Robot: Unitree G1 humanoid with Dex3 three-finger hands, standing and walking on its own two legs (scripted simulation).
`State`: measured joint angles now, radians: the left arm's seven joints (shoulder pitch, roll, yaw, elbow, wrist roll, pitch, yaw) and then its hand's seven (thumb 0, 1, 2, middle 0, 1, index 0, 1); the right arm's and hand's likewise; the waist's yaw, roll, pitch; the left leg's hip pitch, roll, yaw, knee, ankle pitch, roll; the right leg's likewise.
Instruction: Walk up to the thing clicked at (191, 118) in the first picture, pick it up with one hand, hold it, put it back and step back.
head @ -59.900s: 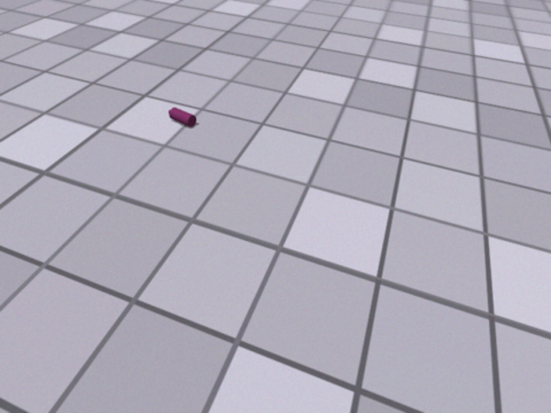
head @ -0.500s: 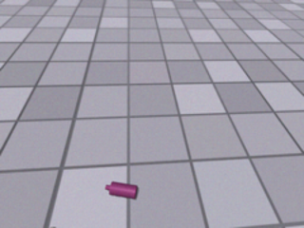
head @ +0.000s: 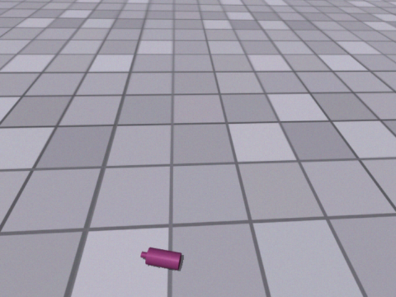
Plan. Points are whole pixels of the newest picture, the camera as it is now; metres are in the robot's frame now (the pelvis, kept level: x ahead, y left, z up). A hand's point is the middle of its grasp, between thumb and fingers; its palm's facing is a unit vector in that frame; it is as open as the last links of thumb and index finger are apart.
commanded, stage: stand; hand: left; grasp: from above
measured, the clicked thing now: (160, 257) +0.51 +0.17 -0.74
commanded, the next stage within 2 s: step back in 1.70 s
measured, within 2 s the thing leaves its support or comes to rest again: neither
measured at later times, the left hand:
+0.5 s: hand out of the picture +0.05 +0.23 -0.16, palm faces +0.03 -0.94 -0.33, open 7.4 cm
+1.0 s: hand out of the picture +0.08 +0.23 -0.15, palm faces +0.02 -0.94 -0.34, open 7.4 cm
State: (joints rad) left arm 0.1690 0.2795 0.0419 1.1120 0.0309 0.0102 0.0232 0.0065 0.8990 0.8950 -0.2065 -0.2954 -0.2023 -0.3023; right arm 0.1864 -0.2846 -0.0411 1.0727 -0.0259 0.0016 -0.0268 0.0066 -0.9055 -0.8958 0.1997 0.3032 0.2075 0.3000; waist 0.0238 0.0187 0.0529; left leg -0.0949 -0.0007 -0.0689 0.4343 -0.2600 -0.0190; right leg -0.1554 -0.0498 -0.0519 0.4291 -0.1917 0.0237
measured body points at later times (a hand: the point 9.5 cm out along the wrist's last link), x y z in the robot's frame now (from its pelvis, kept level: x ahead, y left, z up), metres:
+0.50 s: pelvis +0.00 -0.01 +0.00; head +0.00 -0.02 +0.45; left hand +0.05 +0.28 -0.13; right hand +0.05 -0.30 -0.14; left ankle -0.01 +0.14 -0.74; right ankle +0.03 -0.13 -0.74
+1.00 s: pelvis +0.01 -0.02 +0.00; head +0.02 -0.03 +0.45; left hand +0.08 +0.28 -0.13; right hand +0.07 -0.31 -0.14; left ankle -0.01 +0.14 -0.74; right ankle +0.03 -0.13 -0.74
